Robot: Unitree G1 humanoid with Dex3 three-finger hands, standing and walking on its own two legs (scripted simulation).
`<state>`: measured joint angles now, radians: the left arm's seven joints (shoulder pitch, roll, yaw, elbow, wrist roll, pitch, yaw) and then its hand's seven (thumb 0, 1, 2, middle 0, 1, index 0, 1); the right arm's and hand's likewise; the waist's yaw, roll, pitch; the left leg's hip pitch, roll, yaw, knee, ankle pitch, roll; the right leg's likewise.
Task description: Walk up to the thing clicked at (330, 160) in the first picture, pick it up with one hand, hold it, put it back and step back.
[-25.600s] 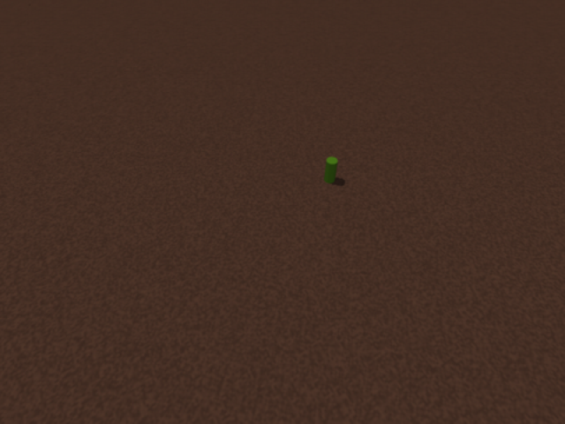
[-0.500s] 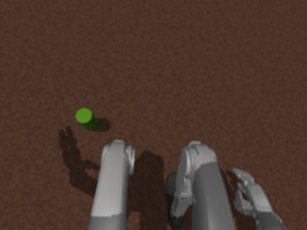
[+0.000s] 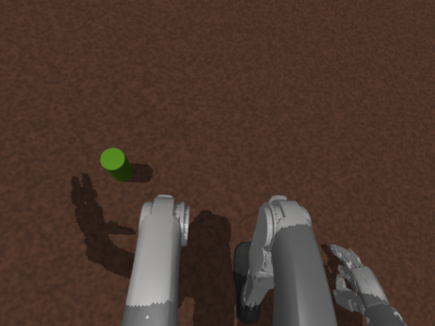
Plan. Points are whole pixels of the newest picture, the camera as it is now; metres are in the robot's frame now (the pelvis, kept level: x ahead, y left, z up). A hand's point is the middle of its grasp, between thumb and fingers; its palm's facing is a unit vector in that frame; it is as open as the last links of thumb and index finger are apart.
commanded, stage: go down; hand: left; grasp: from the side
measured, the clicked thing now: (118, 166) +0.43 +0.26 -0.31
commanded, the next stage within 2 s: approach in 0.18 s
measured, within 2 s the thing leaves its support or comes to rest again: neither
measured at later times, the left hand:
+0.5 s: hand out of the picture +0.31 +0.44 -0.03, palm faces +0.37 -0.93 -0.04, open 17.7 cm
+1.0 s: hand (70, 186) +0.35 +0.34 -0.23, palm faces +0.20 -0.98 +0.06, open 17.7 cm
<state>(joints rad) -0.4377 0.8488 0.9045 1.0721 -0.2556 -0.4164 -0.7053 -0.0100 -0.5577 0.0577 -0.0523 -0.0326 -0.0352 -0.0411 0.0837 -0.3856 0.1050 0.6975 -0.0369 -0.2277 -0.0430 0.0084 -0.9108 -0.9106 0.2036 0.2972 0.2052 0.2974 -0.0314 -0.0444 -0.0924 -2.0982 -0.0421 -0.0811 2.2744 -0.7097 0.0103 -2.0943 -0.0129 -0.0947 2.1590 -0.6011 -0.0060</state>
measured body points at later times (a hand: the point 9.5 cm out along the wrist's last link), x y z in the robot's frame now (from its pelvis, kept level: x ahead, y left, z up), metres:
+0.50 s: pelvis +0.00 +0.00 -0.02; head +0.20 +0.08 +0.37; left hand +0.29 +0.49 -0.02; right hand +0.20 -0.27 -0.11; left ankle +0.08 +0.11 -0.35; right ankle +0.12 -0.12 -0.35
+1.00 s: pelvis -0.01 +0.02 -0.09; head +0.20 +0.16 +0.28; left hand +0.34 +0.39 -0.23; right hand +0.18 -0.25 -0.13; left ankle +0.08 +0.11 -0.35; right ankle +0.12 -0.12 -0.35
